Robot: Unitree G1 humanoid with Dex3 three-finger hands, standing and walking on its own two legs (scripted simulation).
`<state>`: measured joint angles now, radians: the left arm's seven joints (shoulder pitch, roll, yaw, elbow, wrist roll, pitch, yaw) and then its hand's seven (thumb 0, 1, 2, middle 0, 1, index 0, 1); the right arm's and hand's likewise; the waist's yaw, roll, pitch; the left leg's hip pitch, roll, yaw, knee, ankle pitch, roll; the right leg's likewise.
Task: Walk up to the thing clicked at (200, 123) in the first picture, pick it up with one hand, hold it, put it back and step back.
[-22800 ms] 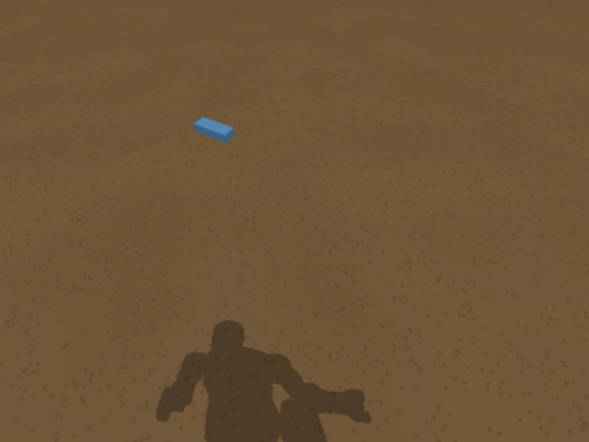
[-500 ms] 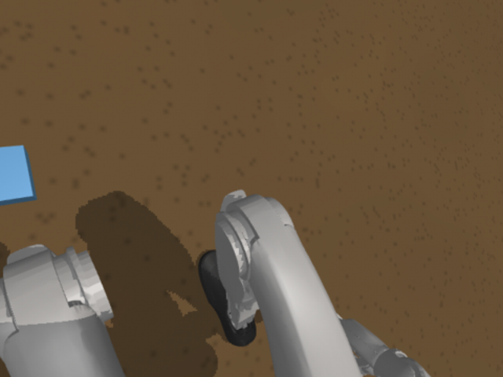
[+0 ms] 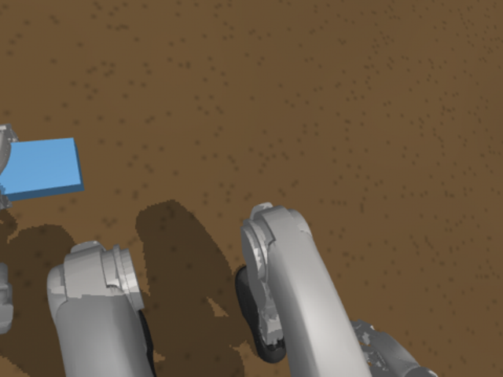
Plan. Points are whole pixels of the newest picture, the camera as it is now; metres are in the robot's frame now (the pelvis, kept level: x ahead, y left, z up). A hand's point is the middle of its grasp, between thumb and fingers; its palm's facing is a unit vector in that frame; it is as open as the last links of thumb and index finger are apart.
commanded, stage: settle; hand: left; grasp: from above
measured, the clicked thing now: out of the picture +0.44 +0.32 -0.21
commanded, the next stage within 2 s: lift in 0.24 s
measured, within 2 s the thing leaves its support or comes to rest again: neither
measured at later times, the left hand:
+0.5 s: hand out of the picture +0.43 +0.33 -0.13, palm faces -0.42 -0.06 -0.91, open 10.7 cm
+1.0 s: hand out of the picture +0.36 +0.32 +0.03, palm faces -0.42 -0.10 -0.90, open 10.8 cm
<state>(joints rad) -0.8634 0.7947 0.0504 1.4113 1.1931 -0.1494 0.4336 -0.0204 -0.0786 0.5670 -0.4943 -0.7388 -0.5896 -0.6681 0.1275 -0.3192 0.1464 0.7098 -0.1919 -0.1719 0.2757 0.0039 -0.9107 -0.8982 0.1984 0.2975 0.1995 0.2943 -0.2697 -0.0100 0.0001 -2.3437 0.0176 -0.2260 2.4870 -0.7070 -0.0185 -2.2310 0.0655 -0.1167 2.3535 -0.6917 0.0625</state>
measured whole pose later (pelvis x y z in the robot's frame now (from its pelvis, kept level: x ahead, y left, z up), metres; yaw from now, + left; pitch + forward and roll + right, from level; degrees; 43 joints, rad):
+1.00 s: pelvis -0.01 +0.00 +0.13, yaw +7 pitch +32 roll -6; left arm -0.56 0.62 -0.02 0.81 1.05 -0.15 0.08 -0.03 -0.12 0.60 -0.54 -0.70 -0.63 -0.64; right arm 0.16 -0.28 -0.01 0.63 -0.01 0.05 0.05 0.01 -0.91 -0.90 0.20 0.30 0.20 0.29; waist -0.11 0.04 -0.18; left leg -1.98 0.02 -0.10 2.04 -0.63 0.00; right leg -1.90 0.02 -0.03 1.98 -0.65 0.05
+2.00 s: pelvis +0.05 +0.01 +0.41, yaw +10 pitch +11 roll -1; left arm -0.31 0.42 -0.16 0.78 1.02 -0.04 0.09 -0.03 -0.13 0.62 -0.53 -0.73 -0.61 -0.68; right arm 0.26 -0.24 -0.04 0.72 0.04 -0.01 -0.04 0.01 -0.91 -0.90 0.20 0.30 0.20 0.30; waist -0.05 0.03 -0.11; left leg -0.72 0.03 0.01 0.92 -0.40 0.00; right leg -0.69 0.00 0.03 0.89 -0.40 0.03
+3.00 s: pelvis +0.06 +0.00 +0.44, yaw +10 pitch +3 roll +0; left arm -0.21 0.42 -0.20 0.60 1.01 -0.07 -0.05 -0.04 -0.16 0.69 -0.50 -0.78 -0.57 -0.75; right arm 0.21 -0.25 -0.03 0.66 0.07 0.05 -0.07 0.01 -0.90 -0.90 0.20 0.30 0.20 0.29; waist -0.01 0.05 -0.05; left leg -0.41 0.03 0.03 0.64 -0.29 -0.01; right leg -0.41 -0.01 0.05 0.64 -0.30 0.02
